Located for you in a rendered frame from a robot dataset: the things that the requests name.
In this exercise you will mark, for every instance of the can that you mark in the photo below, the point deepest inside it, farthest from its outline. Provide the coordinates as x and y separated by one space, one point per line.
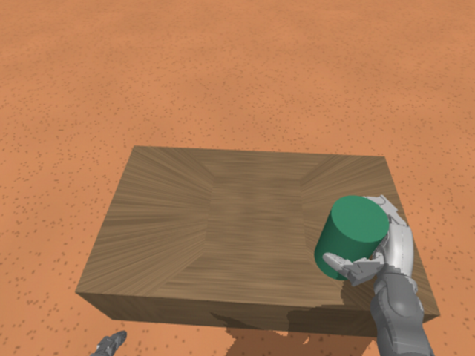
353 230

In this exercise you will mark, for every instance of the right robot hand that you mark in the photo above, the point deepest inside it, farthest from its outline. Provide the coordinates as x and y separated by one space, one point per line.
394 254

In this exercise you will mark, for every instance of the left robot hand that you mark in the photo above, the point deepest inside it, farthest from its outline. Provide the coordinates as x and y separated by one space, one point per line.
108 345

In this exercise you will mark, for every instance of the right robot arm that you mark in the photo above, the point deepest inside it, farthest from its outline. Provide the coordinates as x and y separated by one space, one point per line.
398 314

